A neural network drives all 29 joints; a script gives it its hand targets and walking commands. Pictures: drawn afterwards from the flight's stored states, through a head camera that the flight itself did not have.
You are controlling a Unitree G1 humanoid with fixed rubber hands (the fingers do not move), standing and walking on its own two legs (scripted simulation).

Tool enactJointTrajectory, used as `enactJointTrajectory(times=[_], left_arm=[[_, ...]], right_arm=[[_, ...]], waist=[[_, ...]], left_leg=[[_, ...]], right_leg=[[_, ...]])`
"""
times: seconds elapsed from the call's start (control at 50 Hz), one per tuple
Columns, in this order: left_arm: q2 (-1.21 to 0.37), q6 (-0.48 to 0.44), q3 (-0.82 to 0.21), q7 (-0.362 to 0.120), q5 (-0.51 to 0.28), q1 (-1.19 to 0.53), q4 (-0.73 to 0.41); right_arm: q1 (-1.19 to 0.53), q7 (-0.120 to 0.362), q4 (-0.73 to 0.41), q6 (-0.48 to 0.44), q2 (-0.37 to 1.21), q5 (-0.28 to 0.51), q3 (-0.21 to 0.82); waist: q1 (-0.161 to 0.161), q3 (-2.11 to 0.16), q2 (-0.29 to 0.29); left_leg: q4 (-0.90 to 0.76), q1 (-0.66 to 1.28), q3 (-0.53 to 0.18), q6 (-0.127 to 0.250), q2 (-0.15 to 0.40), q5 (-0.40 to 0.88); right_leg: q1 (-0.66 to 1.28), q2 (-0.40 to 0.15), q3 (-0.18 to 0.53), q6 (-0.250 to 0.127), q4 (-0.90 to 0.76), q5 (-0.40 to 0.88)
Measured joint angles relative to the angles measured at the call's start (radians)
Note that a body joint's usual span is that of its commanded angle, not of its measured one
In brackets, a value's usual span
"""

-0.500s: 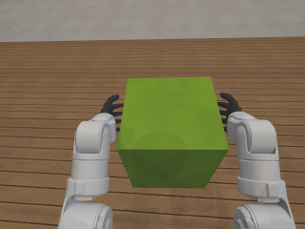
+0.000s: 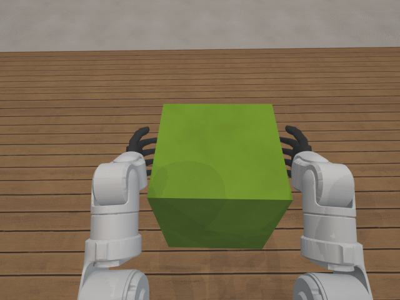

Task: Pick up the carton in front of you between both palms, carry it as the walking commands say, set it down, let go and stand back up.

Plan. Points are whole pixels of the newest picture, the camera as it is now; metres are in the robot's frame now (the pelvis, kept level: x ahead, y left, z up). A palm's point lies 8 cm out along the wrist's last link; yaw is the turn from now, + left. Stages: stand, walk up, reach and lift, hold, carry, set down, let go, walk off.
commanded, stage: carry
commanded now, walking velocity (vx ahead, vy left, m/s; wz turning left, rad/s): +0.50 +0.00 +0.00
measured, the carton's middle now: (216, 181) +0.36 +0.00 +0.01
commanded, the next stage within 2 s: none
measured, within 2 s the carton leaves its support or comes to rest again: neither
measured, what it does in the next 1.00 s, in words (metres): goes down: right foot 0.04 m lower, then left foot 0.05 m lower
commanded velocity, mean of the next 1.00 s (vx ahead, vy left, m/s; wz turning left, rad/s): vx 0.50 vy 0.00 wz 0.00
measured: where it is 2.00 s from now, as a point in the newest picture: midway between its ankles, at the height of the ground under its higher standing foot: (210, 140)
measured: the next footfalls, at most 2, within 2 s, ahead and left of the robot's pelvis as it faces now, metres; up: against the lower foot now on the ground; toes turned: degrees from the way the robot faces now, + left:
right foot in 0.32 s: +0.38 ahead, -0.07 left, -0.04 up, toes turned -2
left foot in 0.82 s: +0.69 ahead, +0.04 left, -0.09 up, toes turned +3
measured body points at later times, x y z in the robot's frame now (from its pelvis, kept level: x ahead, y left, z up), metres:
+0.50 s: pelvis +0.33 -0.04 -0.04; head +0.37 -0.04 +0.40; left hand +0.68 +0.14 +0.04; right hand +0.71 -0.16 +0.04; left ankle +0.27 +0.10 -0.69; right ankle +0.34 -0.07 -0.77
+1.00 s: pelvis +0.64 +0.01 -0.09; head +0.67 +0.02 +0.36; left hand +1.01 +0.15 +0.00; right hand +0.99 -0.16 +0.00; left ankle +0.65 +0.04 -0.82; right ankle +0.59 -0.12 -0.73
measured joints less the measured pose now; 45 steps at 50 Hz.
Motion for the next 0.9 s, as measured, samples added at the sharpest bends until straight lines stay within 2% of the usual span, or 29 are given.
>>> enactJointTrajectory(times=[0.1, 0.16, 0.26, 0.32, 0.36, 0.38, 0.42, 0.44, 0.52, 0.58, 0.66, 0.74, 0.8, 0.82, 0.86, 0.9], left_arm=[[-0.031, -0.004, -0.001, 0.001, 0.013, 0.031, -0.097], [-0.042, -0.021, 0.0, 0.001, 0.02, 0.04, -0.141], [-0.043, -0.025, 0.006, -0.002, 0.032, 0.049, -0.172], [-0.042, -0.019, 0.002, -0.006, 0.048, 0.028, -0.122], [-0.04, -0.028, 0.0, -0.008, 0.061, 0.004, -0.06], [-0.035, -0.027, -0.004, -0.008, 0.063, -0.006, -0.025], [-0.024, -0.013, -0.01, -0.009, 0.056, 0.001, 0.023], [-0.019, -0.005, -0.01, -0.009, 0.049, 0.012, 0.033], [-0.003, -0.002, -0.012, -0.005, 0.014, 0.036, 0.025], [-0.002, -0.02, -0.009, -0.002, 0.0, 0.03, 0.011], [-0.007, -0.039, -0.008, -0.001, -0.009, 0.021, -0.013], [-0.009, -0.043, -0.018, -0.001, -0.012, 0.004, -0.023], [0.008, -0.035, -0.024, -0.002, -0.019, -0.008, 0.003], [0.021, -0.031, -0.026, -0.004, -0.023, -0.016, 0.02], [0.046, -0.033, -0.023, -0.008, -0.032, -0.044, 0.072], [0.047, -0.023, -0.027, -0.009, -0.029, -0.04, 0.108]], right_arm=[[0.056, -0.011, -0.103, -0.015, 0.003, 0.036, 0.006], [0.057, -0.012, -0.13, -0.037, 0.003, 0.05, 0.005], [0.031, -0.011, -0.112, -0.051, -0.007, 0.063, 0.017], [0.01, -0.011, -0.061, -0.042, -0.032, 0.065, 0.024], [-0.023, -0.005, 0.006, -0.042, -0.061, 0.071, 0.029], [-0.029, -0.004, 0.037, -0.04, -0.07, 0.073, 0.03], [-0.02, -0.004, 0.078, -0.025, -0.069, 0.066, 0.039], [-0.015, -0.005, 0.089, -0.016, -0.063, 0.058, 0.043], [-0.004, -0.008, 0.071, 0.003, -0.043, 0.034, 0.048], [0.005, -0.01, 0.03, -0.007, -0.031, 0.025, 0.039], [0.023, -0.012, -0.032, -0.016, -0.019, 0.018, 0.028], [0.029, -0.012, -0.079, -0.008, -0.021, 0.018, 0.016], [0.013, -0.011, -0.053, -0.001, -0.019, 0.01, 0.015], [0.003, -0.01, -0.032, 0.0, -0.016, 0.004, 0.015], [-0.022, -0.01, 0.024, -0.013, -0.014, -0.007, 0.02], [-0.023, -0.009, 0.068, -0.003, -0.024, -0.002, 0.026]], waist=[[-0.033, 0.045, 0.008], [-0.05, 0.046, 0.007], [-0.069, -0.002, -0.008], [-0.06, -0.052, -0.027], [-0.033, -0.062, 0.011], [-0.019, -0.059, 0.015], [0.007, -0.056, -0.002], [0.016, -0.052, -0.008], [0.043, -0.021, -0.014], [0.059, -0.007, -0.016], [0.073, -0.011, -0.012], [0.087, -0.042, 0.008], [0.086, -0.08, 0.023], [0.079, -0.095, 0.022], [0.044, -0.091, -0.019], [0.012, -0.087, -0.008]], left_leg=[[-0.029, 0.084, -0.01, 0.001, -0.005, -0.072], [-0.037, 0.143, -0.021, -0.009, -0.008, -0.128], [0.012, 0.261, -0.029, -0.033, -0.023, -0.277], [0.21, 0.291, -0.012, -0.049, -0.032, -0.391], [0.462, 0.21, -0.063, -0.067, -0.017, -0.449], [0.586, 0.152, -0.097, -0.072, -0.024, -0.472], [0.71, 0.046, -0.124, -0.072, -0.026, -0.448], [0.71, 0.001, -0.129, -0.074, -0.015, -0.416], [0.557, -0.141, -0.142, -0.091, 0.038, -0.306], [0.438, -0.216, -0.146, -0.096, 0.058, -0.199], [0.251, -0.243, -0.128, -0.089, 0.053, -0.011], [-0.007, -0.174, -0.074, -0.072, 0.016, 0.184], [-0.164, -0.055, -0.026, -0.047, -0.009, 0.308], [-0.16, -0.02, -0.02, -0.021, -0.011, 0.295], [-0.034, -0.041, -0.012, 0.019, -0.042, 0.112], [0.026, -0.038, -0.016, 0.022, -0.045, 0.031]], right_leg=[[-0.187, -0.05, 0.019, 0.006, -0.176, 0.118], [-0.233, -0.055, 0.016, 0.004, -0.344, 0.258], [-0.153, -0.014, -0.042, -0.008, -0.713, 0.556], [-0.02, -0.001, -0.085, -0.028, -0.846, 0.702], [-0.026, 0.029, -0.089, -0.036, -0.724, 0.477], [-0.034, 0.036, -0.093, -0.058, -0.671, 0.419], [-0.015, 0.037, -0.092, -0.099, -0.639, 0.384], [0.003, 0.036, -0.091, -0.103, -0.644, 0.376], [0.086, 0.036, -0.088, -0.097, -0.692, 0.333], [0.141, 0.035, -0.079, -0.092, -0.72, 0.299], [0.223, 0.041, -0.063, -0.08, -0.748, 0.237], [0.305, 0.059, -0.052, -0.068, -0.719, 0.132], [0.335, 0.071, -0.068, -0.052, -0.562, 0.02], [0.316, 0.065, -0.082, -0.042, -0.452, 0.025], [0.209, 0.05, -0.033, -0.007, -0.164, -0.049], [0.087, 0.05, 0.001, -0.005, 0.03, -0.056]])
